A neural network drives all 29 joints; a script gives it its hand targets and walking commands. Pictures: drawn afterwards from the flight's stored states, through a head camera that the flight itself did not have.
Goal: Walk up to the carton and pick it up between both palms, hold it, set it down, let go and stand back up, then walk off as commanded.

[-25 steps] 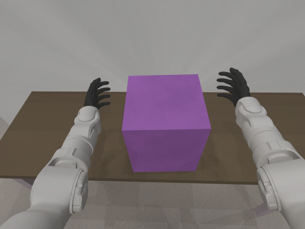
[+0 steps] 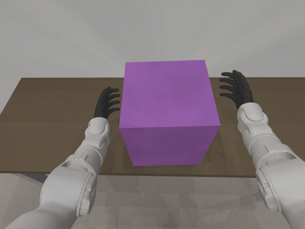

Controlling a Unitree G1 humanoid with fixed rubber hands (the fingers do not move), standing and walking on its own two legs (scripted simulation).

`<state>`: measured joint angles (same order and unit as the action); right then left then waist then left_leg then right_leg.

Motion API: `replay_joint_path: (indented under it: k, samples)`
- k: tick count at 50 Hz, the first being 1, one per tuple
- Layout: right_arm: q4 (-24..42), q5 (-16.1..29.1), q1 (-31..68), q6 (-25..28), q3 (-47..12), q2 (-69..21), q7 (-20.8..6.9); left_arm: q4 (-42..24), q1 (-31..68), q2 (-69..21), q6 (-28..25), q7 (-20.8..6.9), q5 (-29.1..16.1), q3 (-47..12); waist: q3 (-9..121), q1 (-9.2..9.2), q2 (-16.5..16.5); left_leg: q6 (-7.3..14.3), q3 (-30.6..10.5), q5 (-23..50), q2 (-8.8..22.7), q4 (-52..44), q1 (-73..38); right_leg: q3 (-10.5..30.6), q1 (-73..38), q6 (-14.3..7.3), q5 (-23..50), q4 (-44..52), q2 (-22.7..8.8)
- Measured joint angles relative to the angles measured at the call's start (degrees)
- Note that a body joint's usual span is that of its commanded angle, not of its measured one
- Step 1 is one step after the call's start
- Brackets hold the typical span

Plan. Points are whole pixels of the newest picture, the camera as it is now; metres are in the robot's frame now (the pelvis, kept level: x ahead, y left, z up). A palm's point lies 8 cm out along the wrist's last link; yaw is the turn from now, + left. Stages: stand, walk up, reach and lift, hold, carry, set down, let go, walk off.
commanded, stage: reach and lift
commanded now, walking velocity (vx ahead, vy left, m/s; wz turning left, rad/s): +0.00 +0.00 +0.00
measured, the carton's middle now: (165, 118) +0.44 +0.00 +0.00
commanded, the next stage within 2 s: none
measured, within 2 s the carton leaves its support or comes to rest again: neither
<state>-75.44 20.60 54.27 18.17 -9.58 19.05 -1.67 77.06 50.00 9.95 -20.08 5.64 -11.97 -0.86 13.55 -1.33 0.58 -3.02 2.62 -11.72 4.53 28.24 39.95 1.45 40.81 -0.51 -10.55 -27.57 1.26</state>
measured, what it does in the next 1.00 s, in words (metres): stands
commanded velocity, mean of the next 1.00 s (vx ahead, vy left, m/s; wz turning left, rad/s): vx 0.00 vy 0.00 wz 0.00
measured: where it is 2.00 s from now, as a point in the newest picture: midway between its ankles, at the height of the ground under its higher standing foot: outside the picture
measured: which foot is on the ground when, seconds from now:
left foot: down 0.00-1.00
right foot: down 0.00-1.00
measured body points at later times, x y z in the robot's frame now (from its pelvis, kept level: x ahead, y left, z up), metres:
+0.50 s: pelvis -0.01 +0.00 +0.00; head +0.08 -0.01 +0.44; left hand +0.43 +0.16 +0.03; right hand +0.46 -0.15 +0.05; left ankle -0.01 +0.15 -0.73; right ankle +0.00 -0.11 -0.73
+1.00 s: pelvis -0.01 +0.00 +0.00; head +0.08 -0.01 +0.44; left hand +0.42 +0.16 +0.03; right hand +0.45 -0.15 +0.05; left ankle -0.01 +0.15 -0.73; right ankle +0.00 -0.11 -0.73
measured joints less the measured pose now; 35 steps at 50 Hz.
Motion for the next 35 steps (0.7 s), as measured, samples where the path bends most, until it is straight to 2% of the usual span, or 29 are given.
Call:
replay_joint_path:
  k: [13,18,22,29,35]
  samples:
    - [0.0,-0.4,0.0,-1.2,1.1,-2.9,0.1,0.0,0.0,-3.3,-2.8,0.0,0.1,4.6,0.4,-0.50,0.4,0.0,0.0,0.1,0.1,0.0,0.0,0.0,0.0,0.0,0.3,0.0,0.1]
    - [0.0,-4.4,0.0,-1.6,5.0,-6.6,0.6,0.0,0.0,-4.7,-2.8,0.0,1.9,6.8,0.0,-0.50,0.4,0.1,0.0,0.1,0.1,0.2,0.0,0.0,-0.1,0.0,0.5,0.0,0.1]
    - [0.0,-8.4,0.0,-1.8,10.0,-8.4,2.3,0.0,0.0,-5.6,-2.5,0.7,3.9,9.3,0.1,-0.50,0.4,0.1,0.0,0.2,0.1,0.2,0.0,0.0,-0.1,0.0,0.5,0.0,0.1]
    - [0.0,-12.9,0.0,-1.9,13.2,-9.0,2.9,0.0,0.0,-6.1,-2.0,1.2,7.0,12.0,0.5,-0.50,0.4,0.1,0.0,0.2,0.1,0.2,0.0,0.0,-0.1,0.0,0.5,0.0,0.1]
    - [0.0,-17.6,0.0,-1.1,18.5,-10.2,3.0,0.0,0.0,-6.7,-2.7,1.3,10.1,15.1,0.2,-0.50,0.4,0.1,0.0,0.2,0.1,0.2,0.0,0.0,-0.1,0.0,0.5,0.0,0.1]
